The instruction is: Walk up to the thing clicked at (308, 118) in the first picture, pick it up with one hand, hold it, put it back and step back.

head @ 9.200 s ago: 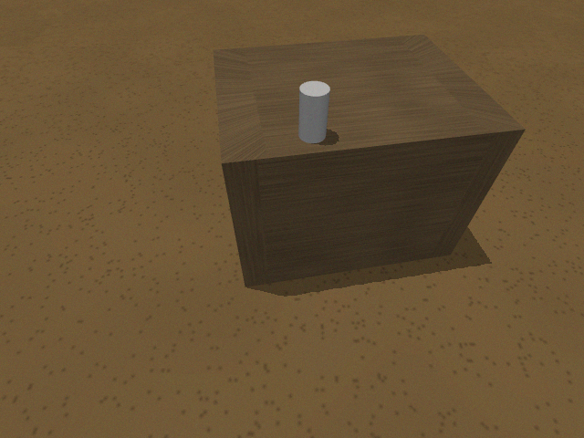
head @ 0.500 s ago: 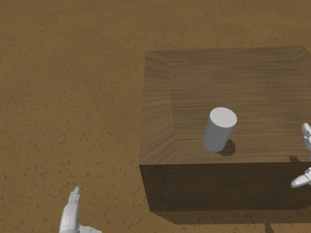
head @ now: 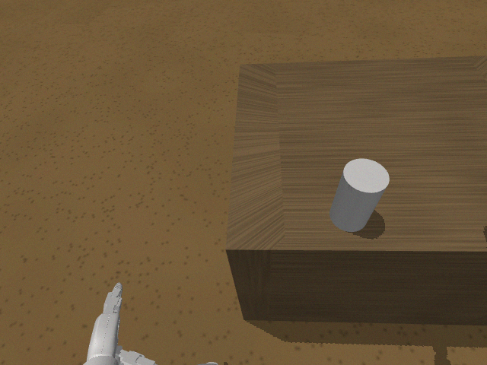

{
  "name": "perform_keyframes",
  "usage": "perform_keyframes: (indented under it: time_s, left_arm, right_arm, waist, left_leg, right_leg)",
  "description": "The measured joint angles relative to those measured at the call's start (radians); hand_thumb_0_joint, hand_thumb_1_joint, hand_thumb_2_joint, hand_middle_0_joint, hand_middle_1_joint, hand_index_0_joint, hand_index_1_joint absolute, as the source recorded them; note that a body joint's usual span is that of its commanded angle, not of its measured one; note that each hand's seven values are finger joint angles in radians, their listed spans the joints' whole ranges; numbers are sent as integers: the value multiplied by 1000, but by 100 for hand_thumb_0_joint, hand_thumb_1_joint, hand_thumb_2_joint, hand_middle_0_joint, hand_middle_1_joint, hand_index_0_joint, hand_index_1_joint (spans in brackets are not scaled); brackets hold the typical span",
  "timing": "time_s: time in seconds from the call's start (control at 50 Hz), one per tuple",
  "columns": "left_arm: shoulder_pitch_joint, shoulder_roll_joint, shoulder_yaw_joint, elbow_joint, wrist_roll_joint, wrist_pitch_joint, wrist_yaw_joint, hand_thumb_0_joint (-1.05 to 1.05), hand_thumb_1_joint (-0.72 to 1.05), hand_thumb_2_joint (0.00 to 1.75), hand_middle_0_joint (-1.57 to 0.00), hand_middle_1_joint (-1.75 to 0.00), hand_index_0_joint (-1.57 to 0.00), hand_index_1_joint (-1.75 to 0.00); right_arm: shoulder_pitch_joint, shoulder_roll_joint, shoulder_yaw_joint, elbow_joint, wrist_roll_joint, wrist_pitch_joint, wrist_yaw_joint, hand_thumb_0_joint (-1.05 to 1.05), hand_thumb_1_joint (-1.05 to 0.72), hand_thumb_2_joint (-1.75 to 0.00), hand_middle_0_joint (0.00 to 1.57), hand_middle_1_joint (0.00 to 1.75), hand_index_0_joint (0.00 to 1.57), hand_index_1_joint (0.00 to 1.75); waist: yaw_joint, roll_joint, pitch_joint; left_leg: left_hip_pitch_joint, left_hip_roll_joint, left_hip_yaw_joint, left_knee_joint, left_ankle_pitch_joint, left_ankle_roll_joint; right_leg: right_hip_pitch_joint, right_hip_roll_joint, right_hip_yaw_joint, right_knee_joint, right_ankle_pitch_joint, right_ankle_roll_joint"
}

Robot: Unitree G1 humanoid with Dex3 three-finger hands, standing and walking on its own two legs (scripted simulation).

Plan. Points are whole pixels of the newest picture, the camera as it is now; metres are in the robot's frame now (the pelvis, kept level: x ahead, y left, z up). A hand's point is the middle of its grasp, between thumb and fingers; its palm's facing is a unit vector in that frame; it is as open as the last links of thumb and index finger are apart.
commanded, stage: go down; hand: right
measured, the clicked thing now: (356, 197) +0.43 -0.18 -0.03
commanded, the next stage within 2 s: approach in 1.42 s
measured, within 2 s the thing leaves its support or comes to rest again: neither
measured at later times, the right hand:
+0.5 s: hand out of the picture +0.36 -0.37 +0.09, palm faces +0.17 +0.99 +0.00, open 17.7 cm
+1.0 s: hand out of the picture +0.36 -0.37 +0.09, palm faces +0.17 +0.99 +0.00, open 17.7 cm
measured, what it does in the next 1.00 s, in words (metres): stands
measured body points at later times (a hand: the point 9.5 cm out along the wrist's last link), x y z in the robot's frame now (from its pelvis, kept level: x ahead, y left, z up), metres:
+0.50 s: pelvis -0.01 -0.01 -0.01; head +0.05 -0.03 +0.43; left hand +0.15 +0.26 -0.07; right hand +0.34 -0.42 +0.09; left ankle +0.01 +0.14 -0.72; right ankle +0.00 -0.13 -0.72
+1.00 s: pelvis -0.01 -0.01 -0.02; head +0.05 -0.04 +0.43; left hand +0.14 +0.26 -0.06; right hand +0.35 -0.42 +0.09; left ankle +0.01 +0.14 -0.72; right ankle +0.00 -0.13 -0.72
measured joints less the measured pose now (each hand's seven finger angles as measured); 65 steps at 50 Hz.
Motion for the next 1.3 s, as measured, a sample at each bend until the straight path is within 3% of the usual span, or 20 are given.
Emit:
perform_keyframes:
  time_s: [0.44, 0.62, 0.8, 0.96, 1.3]
  left_arm:
    - [34, 15, -8, -81, 3, 11, -12, -1, -53, 5, -6, -6, -6, -6]
    - [46, 12, -18, -120, 2, 6, -21, -1, -53, 5, -6, -6, -6, -6]
    - [59, 15, -20, -133, 5, 13, -26, -1, -53, 5, -6, -6, -5, -5]
    - [63, 20, -15, -147, 3, 21, -22, -1, -53, 5, -6, -5, -5, -6]
    - [64, 19, -20, -148, 6, 15, -25, -1, -53, 5, -6, -5, -5, -5]
  right_arm:
    - [-94, -75, -38, 78, -34, 30, 10, -1, 59, -5, 4, 5, 5, 5]
    - [-130, -108, -32, 105, -40, 33, 12, -1, 60, -5, 4, 5, 5, 5]
    - [-132, -112, -55, 96, -45, 33, 10, -1, 60, -5, 3, 5, 5, 5]
    - [-128, -105, -44, 86, -52, 54, 2, -1, 60, -5, 4, 5, 5, 5]
    - [-108, -96, -58, 75, -46, 32, 20, -1, 60, -6, 3, 5, 4, 5]
  waist:
    - [25, 0, -20]
    - [34, 10, -21]
    - [38, 8, -23]
    - [38, -1, -33]
    - [32, 10, -35]
  left_leg:
    - [-95, -3, -4, 77, -25, -6]
    - [-135, -1, -7, 104, -29, -8]
    - [-165, -4, -8, 125, -35, -9]
    - [-147, -5, -6, 114, -35, -9]
    - [-177, -1, 1, 158, -57, -3]
  right_leg:
    - [-102, -4, 2, 96, -37, -6]
    - [-142, -2, 1, 125, -43, -9]
    - [-175, -6, 2, 154, -54, -10]
    - [-159, -5, 4, 144, -54, -10]
    - [-185, -2, 14, 174, -65, -3]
